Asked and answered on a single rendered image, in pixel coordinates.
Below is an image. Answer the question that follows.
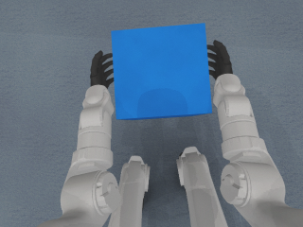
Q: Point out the robot right forearm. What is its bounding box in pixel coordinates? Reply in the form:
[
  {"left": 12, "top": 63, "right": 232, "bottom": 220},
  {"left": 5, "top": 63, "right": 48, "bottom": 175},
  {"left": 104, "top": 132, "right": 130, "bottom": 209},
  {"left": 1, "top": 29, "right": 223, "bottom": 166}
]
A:
[{"left": 213, "top": 73, "right": 286, "bottom": 194}]

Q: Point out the robot right upper arm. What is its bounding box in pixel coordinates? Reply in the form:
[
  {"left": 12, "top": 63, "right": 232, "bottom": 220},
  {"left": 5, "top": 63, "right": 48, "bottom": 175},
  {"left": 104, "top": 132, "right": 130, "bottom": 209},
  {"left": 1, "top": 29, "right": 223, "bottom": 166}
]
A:
[{"left": 220, "top": 161, "right": 303, "bottom": 227}]

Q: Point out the robot left upper arm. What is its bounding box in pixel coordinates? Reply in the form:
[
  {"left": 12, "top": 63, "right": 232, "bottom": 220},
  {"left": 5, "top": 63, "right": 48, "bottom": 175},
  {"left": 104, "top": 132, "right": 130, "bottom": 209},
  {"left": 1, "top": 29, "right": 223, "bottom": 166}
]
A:
[{"left": 37, "top": 169, "right": 121, "bottom": 227}]

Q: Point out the right robot thigh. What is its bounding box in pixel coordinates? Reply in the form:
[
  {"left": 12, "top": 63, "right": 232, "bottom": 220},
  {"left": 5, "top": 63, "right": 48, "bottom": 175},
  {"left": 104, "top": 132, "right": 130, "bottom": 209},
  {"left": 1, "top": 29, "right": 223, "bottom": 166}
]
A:
[{"left": 176, "top": 151, "right": 228, "bottom": 227}]

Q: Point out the carton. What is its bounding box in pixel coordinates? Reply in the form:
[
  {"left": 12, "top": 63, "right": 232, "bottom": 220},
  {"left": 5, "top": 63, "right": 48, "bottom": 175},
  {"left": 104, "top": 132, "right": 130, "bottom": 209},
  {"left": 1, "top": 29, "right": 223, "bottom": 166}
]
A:
[{"left": 111, "top": 23, "right": 212, "bottom": 120}]

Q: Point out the robot left hand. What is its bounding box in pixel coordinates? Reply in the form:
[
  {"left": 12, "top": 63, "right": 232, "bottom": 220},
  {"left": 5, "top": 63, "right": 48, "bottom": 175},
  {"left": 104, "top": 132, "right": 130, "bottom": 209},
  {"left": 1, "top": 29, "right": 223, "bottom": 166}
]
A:
[{"left": 90, "top": 50, "right": 115, "bottom": 89}]

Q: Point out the robot right hand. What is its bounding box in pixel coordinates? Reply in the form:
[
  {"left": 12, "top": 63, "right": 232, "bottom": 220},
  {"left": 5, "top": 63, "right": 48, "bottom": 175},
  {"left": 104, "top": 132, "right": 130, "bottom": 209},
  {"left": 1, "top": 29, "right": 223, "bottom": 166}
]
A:
[{"left": 206, "top": 40, "right": 233, "bottom": 80}]

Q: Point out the left robot shin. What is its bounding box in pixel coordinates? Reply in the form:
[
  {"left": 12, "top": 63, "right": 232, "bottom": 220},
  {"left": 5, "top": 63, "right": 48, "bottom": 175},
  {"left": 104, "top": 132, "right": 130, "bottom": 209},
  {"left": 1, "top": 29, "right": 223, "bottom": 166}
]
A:
[{"left": 120, "top": 155, "right": 145, "bottom": 198}]

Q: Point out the robot left forearm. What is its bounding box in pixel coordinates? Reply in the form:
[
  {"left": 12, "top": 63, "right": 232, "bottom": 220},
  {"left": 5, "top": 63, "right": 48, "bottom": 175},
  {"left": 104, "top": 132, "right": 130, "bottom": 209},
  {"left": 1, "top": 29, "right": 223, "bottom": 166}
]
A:
[{"left": 61, "top": 84, "right": 115, "bottom": 205}]

